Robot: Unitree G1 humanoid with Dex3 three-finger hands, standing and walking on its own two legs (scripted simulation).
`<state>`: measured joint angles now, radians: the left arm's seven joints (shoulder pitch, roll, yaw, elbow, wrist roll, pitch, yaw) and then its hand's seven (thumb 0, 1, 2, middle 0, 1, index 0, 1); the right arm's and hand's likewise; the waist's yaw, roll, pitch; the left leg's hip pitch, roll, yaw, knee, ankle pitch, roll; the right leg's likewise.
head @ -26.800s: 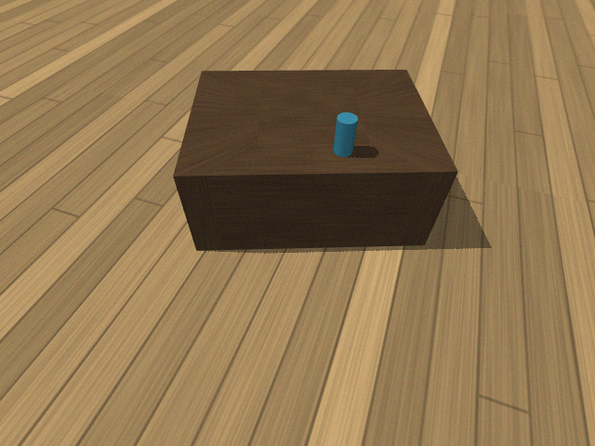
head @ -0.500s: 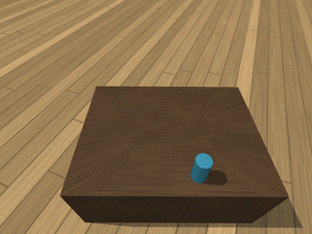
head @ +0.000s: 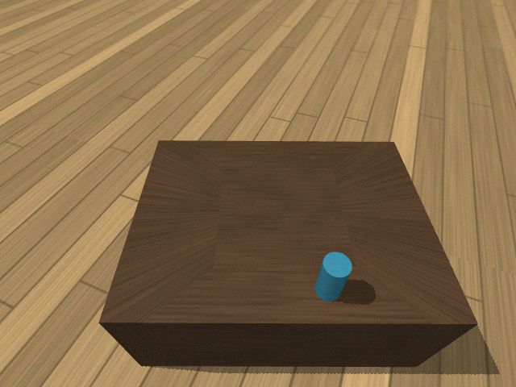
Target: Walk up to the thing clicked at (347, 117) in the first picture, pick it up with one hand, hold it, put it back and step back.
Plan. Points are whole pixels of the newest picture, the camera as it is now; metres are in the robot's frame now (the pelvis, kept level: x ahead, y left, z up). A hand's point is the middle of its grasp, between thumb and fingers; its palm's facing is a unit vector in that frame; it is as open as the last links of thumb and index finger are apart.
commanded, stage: stand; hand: right
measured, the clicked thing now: (332, 277) +0.45 -0.20 -0.29
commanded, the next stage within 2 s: step back in 0.20 s
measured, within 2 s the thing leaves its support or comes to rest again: neither
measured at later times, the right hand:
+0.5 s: hand out of the picture +0.02 -0.25 -0.17, palm faces -0.02 +0.90 -0.44, open 7.4 cm
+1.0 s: hand out of the picture -0.05 -0.21 -0.17, palm faces +0.06 +0.92 -0.38, open 7.4 cm
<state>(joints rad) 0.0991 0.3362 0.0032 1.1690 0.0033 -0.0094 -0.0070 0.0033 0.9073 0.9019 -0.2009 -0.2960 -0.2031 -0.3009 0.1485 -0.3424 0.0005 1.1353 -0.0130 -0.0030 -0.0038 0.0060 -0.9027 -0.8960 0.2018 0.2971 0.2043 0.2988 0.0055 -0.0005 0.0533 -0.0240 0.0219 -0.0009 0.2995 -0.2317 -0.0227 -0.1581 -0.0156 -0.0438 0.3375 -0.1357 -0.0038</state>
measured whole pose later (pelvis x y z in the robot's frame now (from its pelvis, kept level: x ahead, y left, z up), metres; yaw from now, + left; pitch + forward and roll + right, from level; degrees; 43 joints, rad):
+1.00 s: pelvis -0.14 +0.06 -0.02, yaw -5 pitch -2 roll +0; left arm 0.13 0.35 0.07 0.86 0.02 0.04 0.00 0.00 0.91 0.90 -0.20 -0.30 -0.20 -0.30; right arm 0.10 -0.38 -0.04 0.88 0.01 0.06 -0.02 0.01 -0.90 -0.90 0.20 0.30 0.21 0.30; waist 0.00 0.01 0.19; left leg -0.42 -0.06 -0.06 0.97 -0.51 0.02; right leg -0.26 0.03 0.06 0.63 -0.34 -0.02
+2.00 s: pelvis -0.43 +0.05 -0.03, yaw -1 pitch -2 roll +2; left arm 0.09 0.39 0.07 0.75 0.02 0.07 0.01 0.00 0.90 0.90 -0.20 -0.30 -0.21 -0.30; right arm 0.22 -0.37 -0.04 0.87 -0.02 0.02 -0.02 0.01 -0.90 -0.90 0.20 0.30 0.21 0.30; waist 0.00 -0.05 0.19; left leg -0.26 -0.06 0.01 0.67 -0.37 0.02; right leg -0.41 -0.08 -0.04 0.76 -0.30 -0.01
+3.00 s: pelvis -0.65 +0.01 -0.02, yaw +0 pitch -3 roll -1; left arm 0.22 0.35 0.06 1.00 0.04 -0.03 -0.02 0.00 0.91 0.90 -0.20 -0.30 -0.21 -0.30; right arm 0.20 -0.38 -0.05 0.99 -0.03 0.01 0.01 0.01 -0.90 -0.90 0.20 0.30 0.21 0.30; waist 0.04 0.02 0.06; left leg -0.33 -0.01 -0.06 0.81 -0.47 0.01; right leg -0.24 0.00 -0.03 0.58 -0.30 -0.02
